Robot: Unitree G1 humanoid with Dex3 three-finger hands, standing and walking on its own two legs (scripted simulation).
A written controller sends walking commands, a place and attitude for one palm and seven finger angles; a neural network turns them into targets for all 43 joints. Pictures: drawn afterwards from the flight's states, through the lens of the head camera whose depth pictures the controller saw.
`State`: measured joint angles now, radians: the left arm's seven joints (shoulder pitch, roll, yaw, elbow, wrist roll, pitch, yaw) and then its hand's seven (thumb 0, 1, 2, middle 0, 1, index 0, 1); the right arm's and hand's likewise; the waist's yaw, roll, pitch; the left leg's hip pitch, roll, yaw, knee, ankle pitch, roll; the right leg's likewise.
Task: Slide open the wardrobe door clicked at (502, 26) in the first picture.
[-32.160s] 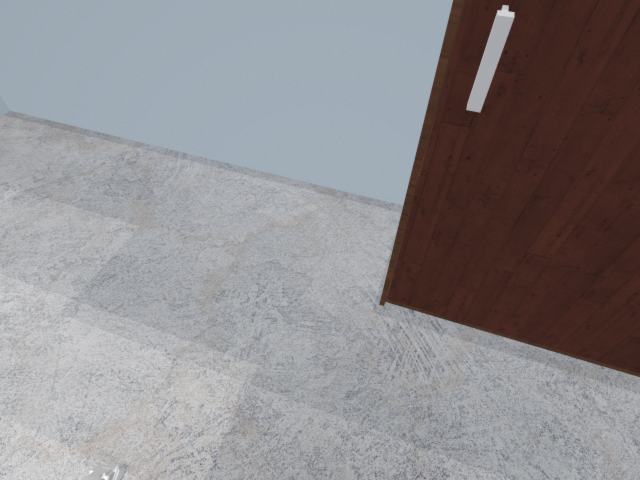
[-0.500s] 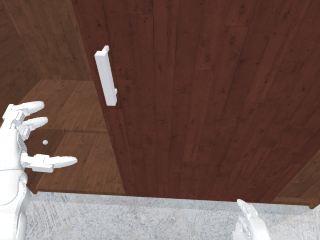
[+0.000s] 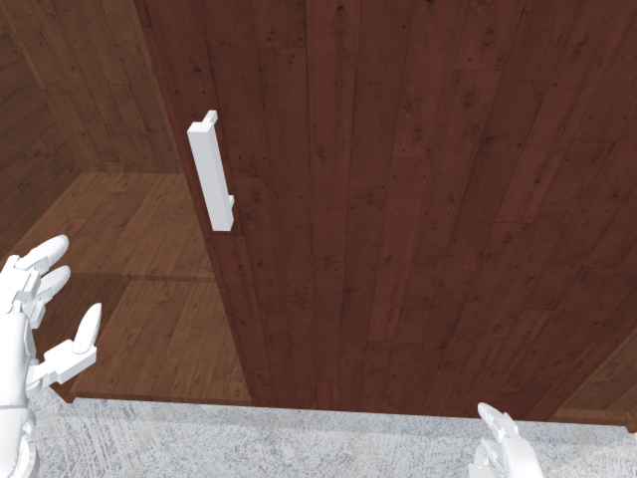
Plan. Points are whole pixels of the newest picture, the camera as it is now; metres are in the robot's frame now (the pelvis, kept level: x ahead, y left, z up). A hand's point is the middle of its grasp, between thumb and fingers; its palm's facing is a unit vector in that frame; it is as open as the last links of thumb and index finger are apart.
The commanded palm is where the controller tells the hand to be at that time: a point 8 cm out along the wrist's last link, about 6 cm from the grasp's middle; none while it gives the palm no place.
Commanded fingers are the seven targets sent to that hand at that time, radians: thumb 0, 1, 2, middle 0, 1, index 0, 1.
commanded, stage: draw the hand back to the body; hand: left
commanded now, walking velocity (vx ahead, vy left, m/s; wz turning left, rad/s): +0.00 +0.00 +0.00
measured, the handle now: (217, 172) +0.47 +0.22 +0.16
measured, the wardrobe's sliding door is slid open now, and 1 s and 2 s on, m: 0.61 0.61 0.61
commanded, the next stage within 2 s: step back with the hand held close in 0.38 s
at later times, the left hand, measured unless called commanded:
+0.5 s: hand (77, 347) +0.18 +0.26 +0.15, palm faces +0.47 -0.81 -0.36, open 7.4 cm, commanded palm +0.13 +0.30 +0.17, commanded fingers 0.00 0.90 0.90 -0.20 -0.30 -0.20 -0.30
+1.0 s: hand (18, 393) +0.13 +0.29 +0.15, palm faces +0.44 -0.76 -0.48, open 7.4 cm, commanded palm +0.07 +0.32 +0.17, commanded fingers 0.00 0.90 0.90 -0.20 -0.30 -0.20 -0.30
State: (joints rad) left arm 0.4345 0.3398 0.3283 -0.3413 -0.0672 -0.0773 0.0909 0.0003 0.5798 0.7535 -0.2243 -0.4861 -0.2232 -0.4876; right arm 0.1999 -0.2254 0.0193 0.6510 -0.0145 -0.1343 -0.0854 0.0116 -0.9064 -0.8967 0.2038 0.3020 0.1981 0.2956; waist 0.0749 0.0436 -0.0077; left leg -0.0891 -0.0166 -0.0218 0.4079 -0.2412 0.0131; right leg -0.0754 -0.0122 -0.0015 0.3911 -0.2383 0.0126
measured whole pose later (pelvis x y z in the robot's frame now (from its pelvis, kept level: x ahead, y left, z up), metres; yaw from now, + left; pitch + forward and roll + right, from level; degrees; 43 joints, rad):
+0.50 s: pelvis -0.01 +0.00 +0.00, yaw +0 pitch -5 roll +0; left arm 0.44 0.34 0.33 -0.35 -0.07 -0.07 0.10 0.01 0.89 0.90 -0.21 -0.31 -0.21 -0.31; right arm 0.21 -0.21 0.03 0.67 -0.02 -0.12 -0.09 0.01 -0.91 -0.90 0.20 0.30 0.20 0.30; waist 0.08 0.05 0.01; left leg -0.08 -0.01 -0.03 0.40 -0.23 0.01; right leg -0.06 -0.01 -0.01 0.38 -0.23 0.01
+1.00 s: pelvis -0.06 +0.01 -0.01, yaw +1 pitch +0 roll -1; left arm 0.52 0.41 0.42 -0.43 -0.03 -0.18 0.13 0.01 0.88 0.90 -0.22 -0.31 -0.22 -0.31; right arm 0.21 -0.23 0.01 0.55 0.01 -0.03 -0.09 0.01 -0.91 -0.90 0.20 0.30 0.20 0.30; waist 0.02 0.02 0.00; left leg -0.32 -0.03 -0.04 0.50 -0.18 0.03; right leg -0.28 -0.02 -0.02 0.44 -0.16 0.03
